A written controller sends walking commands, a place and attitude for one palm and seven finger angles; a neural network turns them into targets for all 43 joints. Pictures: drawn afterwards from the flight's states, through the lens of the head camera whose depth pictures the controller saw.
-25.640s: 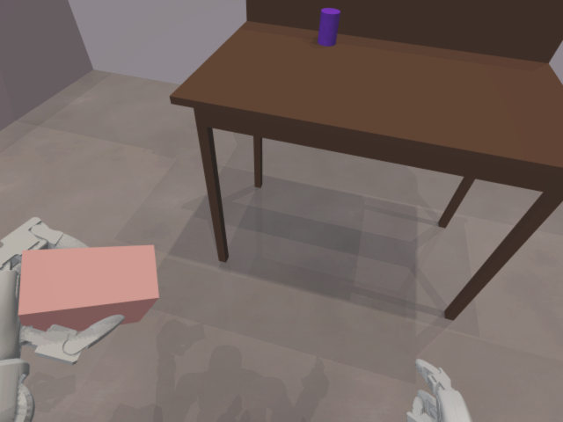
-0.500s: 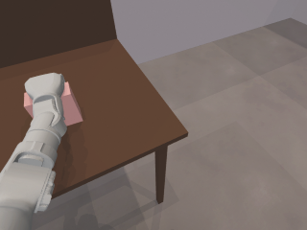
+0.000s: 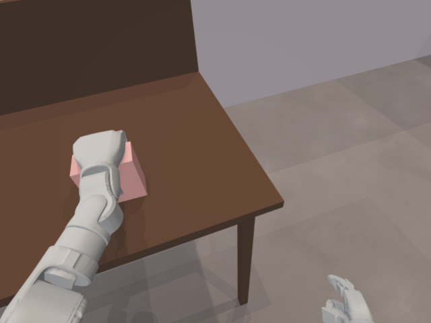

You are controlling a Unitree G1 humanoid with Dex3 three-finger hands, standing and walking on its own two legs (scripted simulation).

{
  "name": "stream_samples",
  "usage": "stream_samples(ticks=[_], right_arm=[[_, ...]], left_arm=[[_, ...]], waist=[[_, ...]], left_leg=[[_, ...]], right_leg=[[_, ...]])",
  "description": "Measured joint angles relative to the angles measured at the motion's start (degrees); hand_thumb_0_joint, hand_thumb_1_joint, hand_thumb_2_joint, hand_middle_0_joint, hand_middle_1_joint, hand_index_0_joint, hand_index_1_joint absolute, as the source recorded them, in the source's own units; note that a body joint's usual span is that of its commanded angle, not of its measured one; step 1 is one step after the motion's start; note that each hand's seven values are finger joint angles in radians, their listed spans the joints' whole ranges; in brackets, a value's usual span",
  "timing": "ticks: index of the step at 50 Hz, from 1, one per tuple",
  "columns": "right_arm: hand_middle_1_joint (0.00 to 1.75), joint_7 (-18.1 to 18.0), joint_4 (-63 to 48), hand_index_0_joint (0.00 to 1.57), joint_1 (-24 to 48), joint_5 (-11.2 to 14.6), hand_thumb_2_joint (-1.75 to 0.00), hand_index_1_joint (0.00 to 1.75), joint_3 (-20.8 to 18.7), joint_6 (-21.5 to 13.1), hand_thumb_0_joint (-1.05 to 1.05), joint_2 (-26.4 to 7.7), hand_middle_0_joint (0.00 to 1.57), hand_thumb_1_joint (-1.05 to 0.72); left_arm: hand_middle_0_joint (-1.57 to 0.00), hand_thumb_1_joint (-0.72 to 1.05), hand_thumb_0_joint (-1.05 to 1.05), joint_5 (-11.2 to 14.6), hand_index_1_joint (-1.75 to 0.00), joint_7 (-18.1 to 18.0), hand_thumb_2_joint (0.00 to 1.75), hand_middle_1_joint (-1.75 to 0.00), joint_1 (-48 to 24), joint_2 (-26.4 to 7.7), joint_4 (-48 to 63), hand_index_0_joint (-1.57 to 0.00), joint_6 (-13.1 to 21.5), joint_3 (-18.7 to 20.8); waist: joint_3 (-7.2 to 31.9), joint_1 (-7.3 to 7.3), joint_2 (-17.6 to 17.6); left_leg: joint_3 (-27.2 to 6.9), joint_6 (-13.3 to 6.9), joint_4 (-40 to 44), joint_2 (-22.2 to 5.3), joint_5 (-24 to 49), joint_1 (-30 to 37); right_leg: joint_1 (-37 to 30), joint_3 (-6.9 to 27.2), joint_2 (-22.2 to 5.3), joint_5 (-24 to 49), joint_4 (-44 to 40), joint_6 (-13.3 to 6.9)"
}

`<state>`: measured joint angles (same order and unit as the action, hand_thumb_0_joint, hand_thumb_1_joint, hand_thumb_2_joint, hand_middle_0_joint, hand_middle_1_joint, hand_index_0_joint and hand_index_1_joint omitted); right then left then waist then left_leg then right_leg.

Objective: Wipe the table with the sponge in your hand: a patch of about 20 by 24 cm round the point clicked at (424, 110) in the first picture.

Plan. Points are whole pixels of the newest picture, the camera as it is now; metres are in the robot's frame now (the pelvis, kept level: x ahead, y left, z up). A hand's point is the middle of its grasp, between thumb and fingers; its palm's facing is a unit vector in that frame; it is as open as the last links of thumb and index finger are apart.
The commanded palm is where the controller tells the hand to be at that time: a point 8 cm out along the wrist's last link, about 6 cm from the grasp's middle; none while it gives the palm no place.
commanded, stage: wipe back along the third lane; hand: left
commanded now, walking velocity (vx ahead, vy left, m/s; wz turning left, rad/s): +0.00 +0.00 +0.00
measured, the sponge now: (114, 181) +0.37 +0.26 +0.06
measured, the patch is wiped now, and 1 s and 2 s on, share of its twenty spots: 0.95 0.95 0.95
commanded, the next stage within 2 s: slide back across to the middle lane in 0.68 s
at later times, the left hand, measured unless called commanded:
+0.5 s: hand (113, 185) +0.33 +0.23 +0.11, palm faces +0.08 -0.02 -1.00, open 9.9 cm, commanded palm +0.28 +0.22 +0.13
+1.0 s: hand (108, 198) +0.29 +0.23 +0.11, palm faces +0.09 -0.09 -0.99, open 9.9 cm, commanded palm +0.25 +0.24 +0.15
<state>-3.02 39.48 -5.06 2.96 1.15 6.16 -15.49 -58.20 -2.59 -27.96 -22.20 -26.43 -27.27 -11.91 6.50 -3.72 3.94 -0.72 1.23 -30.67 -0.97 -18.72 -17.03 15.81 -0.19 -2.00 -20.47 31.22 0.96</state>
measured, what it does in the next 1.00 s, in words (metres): stands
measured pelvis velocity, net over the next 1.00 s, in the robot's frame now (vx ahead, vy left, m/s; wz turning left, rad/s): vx -0.02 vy -0.01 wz -0.03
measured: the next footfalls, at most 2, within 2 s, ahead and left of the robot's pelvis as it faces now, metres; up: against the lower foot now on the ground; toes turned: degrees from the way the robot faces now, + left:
none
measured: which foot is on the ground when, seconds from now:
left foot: down 0.00-1.00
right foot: down 0.00-1.00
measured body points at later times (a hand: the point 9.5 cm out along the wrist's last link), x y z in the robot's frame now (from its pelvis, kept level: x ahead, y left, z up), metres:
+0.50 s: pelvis -0.01 -0.01 +0.00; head -0.02 -0.05 +0.45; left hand +0.32 +0.23 +0.16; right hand +0.19 -0.24 -0.11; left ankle -0.04 +0.14 -0.73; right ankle -0.05 -0.13 -0.73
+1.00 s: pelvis -0.02 -0.01 +0.00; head -0.04 -0.05 +0.45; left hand +0.28 +0.23 +0.16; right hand +0.22 -0.21 -0.08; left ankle -0.04 +0.14 -0.73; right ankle -0.05 -0.13 -0.73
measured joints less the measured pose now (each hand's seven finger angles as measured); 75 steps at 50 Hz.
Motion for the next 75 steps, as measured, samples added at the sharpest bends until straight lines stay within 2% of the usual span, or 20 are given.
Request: stream_samples(ticks=[6,23,32,40,46,54,62,69,75], right_arm=[[0.30,0.01,0.65,0.20,0.01,-0.01,-0.90,0.30,0.41,0.02,0.01,0.05,0.21,-0.91],[0.30,0.58,1.01,0.20,-0.34,0.16,-0.90,0.30,0.40,-0.63,0.02,-0.75,0.20,-0.91],[0.30,0.65,0.46,0.20,1.74,0.26,-0.90,0.30,1.17,-0.90,0.02,-0.53,0.20,-0.91],[0.30,1.60,-0.63,0.20,2.98,0.16,-0.90,0.30,1.68,-1.27,0.02,0.15,0.20,-0.91],[0.30,1.12,-0.11,0.20,3.93,-0.10,-0.90,0.30,2.53,-0.98,0.02,0.59,0.21,-0.91],[0.30,0.25,-0.29,0.20,3.92,-0.65,-0.90,0.30,3.12,-1.28,0.02,0.87,0.21,-0.91],[0.30,-0.77,0.21,0.20,2.76,-0.94,-0.90,0.30,2.29,-1.60,0.02,-0.36,0.21,-0.91],[0.30,-1.76,0.50,0.20,1.61,-1.20,-0.90,0.30,1.09,-2.46,0.02,-1.18,0.21,-0.91],[0.30,-2.23,0.75,0.20,1.22,-1.30,-0.90,0.30,0.60,-3.08,0.02,-1.09,0.21,-0.91]], left_arm=[[-0.74,-0.47,0.00,-0.02,-1.36,-0.03,1.05,-1.35,1.38,0.90,2.63,-0.74,-2.03,-1.29],[-0.74,-0.46,0.01,0.76,-1.37,-0.82,1.05,-1.36,10.39,0.76,13.44,-0.74,-4.39,-1.23],[-0.73,-0.46,0.02,0.92,-1.37,-0.22,1.05,-1.36,12.70,1.44,17.09,-0.74,-7.03,-2.07],[-0.73,-0.46,0.02,0.61,-1.37,-0.31,1.05,-1.36,16.97,2.14,22.41,-0.73,-7.36,-2.54],[-0.73,-0.46,0.01,1.30,-1.37,0.66,1.05,-1.36,16.75,2.09,22.93,-0.73,-8.22,-2.37],[-0.73,-0.46,0.00,2.20,-1.37,2.99,1.05,-1.36,18.06,-0.15,24.27,-0.74,-5.83,0.73],[-0.74,-0.47,-0.01,3.23,-1.37,4.88,1.05,-1.36,19.33,-3.63,23.60,-0.74,-4.06,4.00],[-0.74,-0.47,-0.01,4.07,-1.36,5.62,1.05,-1.36,21.62,-5.80,24.19,-0.74,0.81,7.42],[-0.74,-0.47,-0.01,4.59,-1.36,4.49,1.05,-1.36,23.33,-6.66,24.67,-0.74,4.22,9.08]], waist=[[-0.53,-0.49,0.24],[-1.24,-0.11,0.81],[-1.66,-0.59,0.77],[-1.51,-1.24,1.17],[-2.08,-1.75,0.92],[-2.99,-1.47,0.60],[-3.94,-1.31,0.78],[-4.53,-1.43,0.90],[-4.77,-1.73,0.74]], left_leg=[[-0.17,0.15,-0.03,0.10,0.13,0.55],[0.83,0.37,0.64,-0.36,0.48,2.91],[1.02,0.37,1.14,-0.35,0.86,4.19],[1.27,0.35,1.18,-0.45,0.83,4.88],[1.29,0.40,1.54,-0.45,1.05,5.71],[1.62,0.71,2.23,-0.93,1.41,6.49],[1.23,0.89,2.71,-1.21,1.84,6.68],[0.60,0.87,2.72,-1.21,2.15,6.16],[0.39,0.90,2.61,-1.20,2.27,5.97]], right_leg=[[-0.35,-0.15,-0.09,-0.28,0.65,-0.17],[-1.86,0.86,0.36,0.04,0.80,-0.34],[-2.93,1.05,0.36,0.33,0.60,-0.36],[-3.56,1.30,0.46,0.46,0.44,-0.32],[-4.24,1.32,0.46,0.53,0.38,-0.42],[-4.69,1.65,0.96,0.91,-0.05,-0.69],[-5.10,1.25,1.26,1.32,-0.70,-0.97],[-5.00,0.63,1.26,1.60,-1.10,-1.04],[-4.99,0.45,1.25,1.78,-1.23,-1.02]])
